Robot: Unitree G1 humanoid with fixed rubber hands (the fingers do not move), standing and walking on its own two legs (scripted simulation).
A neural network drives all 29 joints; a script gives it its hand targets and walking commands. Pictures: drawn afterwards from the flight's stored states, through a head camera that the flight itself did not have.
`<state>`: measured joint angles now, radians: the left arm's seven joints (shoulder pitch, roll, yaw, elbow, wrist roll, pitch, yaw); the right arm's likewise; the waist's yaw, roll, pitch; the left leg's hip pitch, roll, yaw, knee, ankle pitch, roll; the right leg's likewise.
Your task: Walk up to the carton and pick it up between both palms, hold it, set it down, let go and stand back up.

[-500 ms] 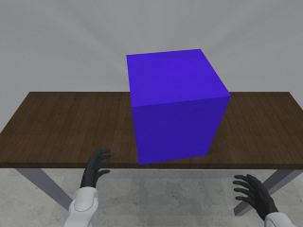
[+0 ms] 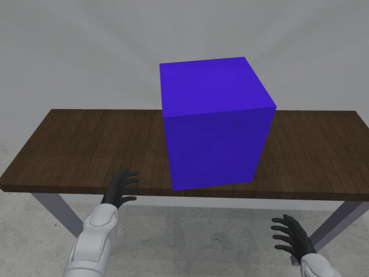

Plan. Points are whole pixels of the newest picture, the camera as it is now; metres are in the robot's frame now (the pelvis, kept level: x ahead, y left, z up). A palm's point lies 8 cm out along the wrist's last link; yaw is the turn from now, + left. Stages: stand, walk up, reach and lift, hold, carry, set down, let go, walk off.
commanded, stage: set down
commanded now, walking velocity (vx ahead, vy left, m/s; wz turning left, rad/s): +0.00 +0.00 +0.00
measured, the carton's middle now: (207, 125) +0.44 -0.01 +0.09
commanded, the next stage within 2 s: none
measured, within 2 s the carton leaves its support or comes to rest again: neither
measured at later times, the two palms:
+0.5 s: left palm (110, 199) +0.24 +0.19 +0.04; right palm (295, 239) +0.22 -0.21 -0.04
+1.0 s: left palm (108, 199) +0.25 +0.20 +0.04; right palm (285, 233) +0.23 -0.19 -0.04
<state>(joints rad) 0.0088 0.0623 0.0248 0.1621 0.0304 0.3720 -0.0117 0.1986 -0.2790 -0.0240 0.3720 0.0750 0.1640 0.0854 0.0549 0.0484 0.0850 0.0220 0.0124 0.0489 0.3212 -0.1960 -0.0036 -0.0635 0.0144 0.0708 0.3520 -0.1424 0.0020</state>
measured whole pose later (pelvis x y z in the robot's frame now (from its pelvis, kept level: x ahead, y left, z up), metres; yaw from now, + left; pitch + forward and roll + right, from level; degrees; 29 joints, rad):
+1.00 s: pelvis -0.01 -0.01 +0.00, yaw +4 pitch -11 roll +1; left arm -0.16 0.07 0.08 0.28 0.07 0.49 -0.11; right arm 0.05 -0.20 0.02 0.45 0.02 0.29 0.00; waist 0.07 0.02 0.10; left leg 0.03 0.03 0.05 0.35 -0.19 -0.02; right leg -0.03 0.01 0.01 0.39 -0.17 -0.01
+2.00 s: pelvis +0.01 -0.01 +0.00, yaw +4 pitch -9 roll +0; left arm -0.05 0.07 0.07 0.17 0.06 0.42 -0.11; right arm 0.17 -0.20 0.06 0.40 0.07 0.21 -0.04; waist 0.07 0.03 0.10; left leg 0.05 0.04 0.06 0.32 -0.20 -0.03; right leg 0.00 0.01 0.01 0.34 -0.18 -0.01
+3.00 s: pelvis +0.02 -0.01 +0.00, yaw +4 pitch -9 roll +0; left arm 0.00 0.07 0.07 0.15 0.05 0.38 -0.10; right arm 0.25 -0.22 0.07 0.36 0.09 0.17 -0.02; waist 0.07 0.04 0.10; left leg 0.07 0.05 0.07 0.30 -0.21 -0.02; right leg 0.02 0.02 0.02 0.32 -0.17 -0.01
